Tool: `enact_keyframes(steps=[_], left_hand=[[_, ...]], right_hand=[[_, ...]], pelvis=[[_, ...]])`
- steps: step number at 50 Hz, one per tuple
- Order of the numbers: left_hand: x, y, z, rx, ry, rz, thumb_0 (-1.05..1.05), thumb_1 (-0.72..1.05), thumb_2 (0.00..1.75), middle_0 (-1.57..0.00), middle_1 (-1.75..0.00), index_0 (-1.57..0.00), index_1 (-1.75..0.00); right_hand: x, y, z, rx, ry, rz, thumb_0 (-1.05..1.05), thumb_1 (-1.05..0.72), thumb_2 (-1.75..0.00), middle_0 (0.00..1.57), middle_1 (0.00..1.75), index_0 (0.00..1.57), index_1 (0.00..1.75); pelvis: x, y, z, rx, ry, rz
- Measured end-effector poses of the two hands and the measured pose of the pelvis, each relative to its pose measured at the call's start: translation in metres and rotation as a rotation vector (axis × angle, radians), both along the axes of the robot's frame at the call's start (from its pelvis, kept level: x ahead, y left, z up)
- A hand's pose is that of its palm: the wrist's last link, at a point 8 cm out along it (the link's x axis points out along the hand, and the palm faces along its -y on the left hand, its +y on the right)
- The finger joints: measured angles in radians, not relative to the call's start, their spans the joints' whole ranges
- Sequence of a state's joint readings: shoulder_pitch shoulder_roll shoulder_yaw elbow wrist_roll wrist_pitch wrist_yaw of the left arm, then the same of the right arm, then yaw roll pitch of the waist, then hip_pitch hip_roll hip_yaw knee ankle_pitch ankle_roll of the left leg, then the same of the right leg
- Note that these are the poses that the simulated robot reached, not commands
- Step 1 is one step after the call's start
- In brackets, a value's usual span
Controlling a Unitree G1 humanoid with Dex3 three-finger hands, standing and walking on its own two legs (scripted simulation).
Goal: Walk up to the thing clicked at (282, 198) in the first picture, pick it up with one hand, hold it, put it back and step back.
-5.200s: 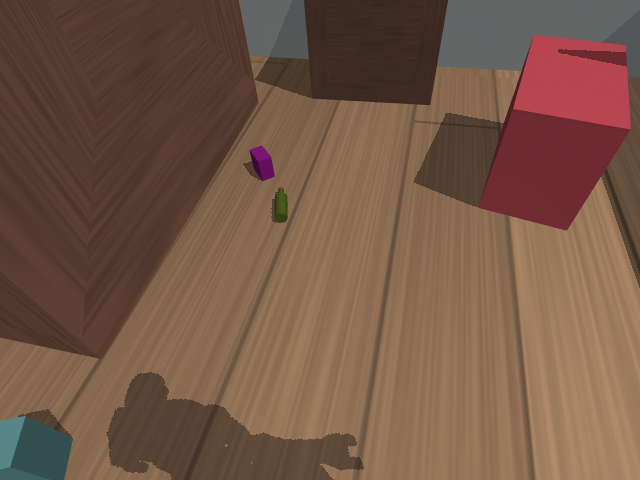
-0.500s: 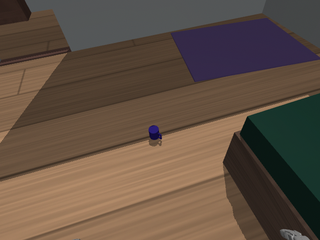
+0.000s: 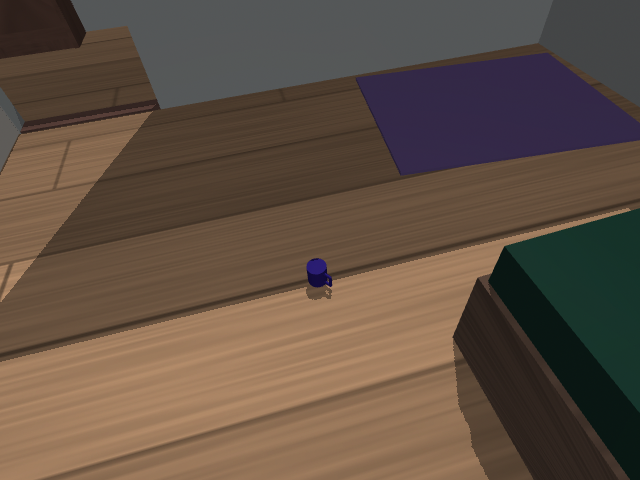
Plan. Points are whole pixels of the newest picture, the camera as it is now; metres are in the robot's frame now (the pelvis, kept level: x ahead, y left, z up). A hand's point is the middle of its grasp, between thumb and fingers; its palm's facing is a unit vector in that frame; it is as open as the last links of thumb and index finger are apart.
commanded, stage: stand
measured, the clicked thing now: out of the picture -0.76 +1.04 -0.75
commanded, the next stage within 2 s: none
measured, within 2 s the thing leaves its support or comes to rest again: neither
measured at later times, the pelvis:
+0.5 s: pelvis +0.01 +0.01 +0.00, yaw +1 degrees
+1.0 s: pelvis +0.01 +0.01 +0.00, yaw +2 degrees
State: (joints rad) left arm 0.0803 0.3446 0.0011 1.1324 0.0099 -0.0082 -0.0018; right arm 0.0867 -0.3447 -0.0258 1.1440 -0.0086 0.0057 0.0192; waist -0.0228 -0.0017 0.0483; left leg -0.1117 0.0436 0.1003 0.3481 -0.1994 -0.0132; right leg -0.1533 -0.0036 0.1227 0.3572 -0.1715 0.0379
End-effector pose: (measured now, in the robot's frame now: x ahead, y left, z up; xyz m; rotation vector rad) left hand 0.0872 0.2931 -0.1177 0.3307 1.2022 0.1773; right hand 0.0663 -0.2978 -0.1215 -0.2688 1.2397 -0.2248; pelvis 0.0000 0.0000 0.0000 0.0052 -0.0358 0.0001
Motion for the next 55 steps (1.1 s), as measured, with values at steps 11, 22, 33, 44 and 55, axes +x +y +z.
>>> enact_keyframes(steps=[11, 22, 33, 44, 55], left_hand=[[-0.019, 0.006, -0.003, 0.0, 0.039, 0.028, 0.01, 0.91, 0.89, -0.2, -0.3, -0.2, -0.3], [-0.021, 0.009, -0.004, 0.0, 0.053, 0.038, 0.01, 0.91, 0.89, -0.2, -0.3, -0.2, -0.3], [-0.009, 0.009, -0.003, -0.002, 0.026, 0.037, 0.01, 0.91, 0.89, -0.2, -0.3, -0.2, -0.3], [-0.005, 0.01, -0.002, 0.0, 0.018, 0.038, 0.01, 0.91, 0.89, -0.2, -0.3, -0.2, -0.3], [-0.01, 0.012, -0.003, -0.001, 0.035, 0.047, 0.01, 0.91, 0.89, -0.2, -0.3, -0.2, -0.3]], right_hand=[[0.004, 0.003, 0.001, -0.006, 0.006, 0.017, 0.01, -0.9, -0.9, 0.2, 0.3, 0.2, 0.3], [0.013, 0.006, 0.001, -0.005, 0.007, 0.029, 0.01, -0.9, -0.9, 0.2, 0.3, 0.2, 0.3], [0.023, 0.007, 0.003, -0.009, -0.004, 0.039, 0.01, -0.9, -0.9, 0.2, 0.3, 0.2, 0.3], [0.025, 0.008, 0.003, -0.011, -0.003, 0.043, 0.01, -0.9, -0.9, 0.2, 0.3, 0.2, 0.3], [0.025, 0.009, 0.003, -0.011, 0.005, 0.046, 0.01, -0.9, -0.9, 0.2, 0.3, 0.2, 0.3]], pelvis=[[0.001, 0.003, 0.0, -0.001, 0.004, 0.01], [0.007, 0.005, 0.0, 0.0, 0.009, 0.016], [0.012, 0.006, 0.0, -0.003, 0.006, 0.024], [0.014, 0.006, 0.001, -0.003, 0.006, 0.029], [0.015, 0.007, 0.001, -0.002, 0.008, 0.032]])
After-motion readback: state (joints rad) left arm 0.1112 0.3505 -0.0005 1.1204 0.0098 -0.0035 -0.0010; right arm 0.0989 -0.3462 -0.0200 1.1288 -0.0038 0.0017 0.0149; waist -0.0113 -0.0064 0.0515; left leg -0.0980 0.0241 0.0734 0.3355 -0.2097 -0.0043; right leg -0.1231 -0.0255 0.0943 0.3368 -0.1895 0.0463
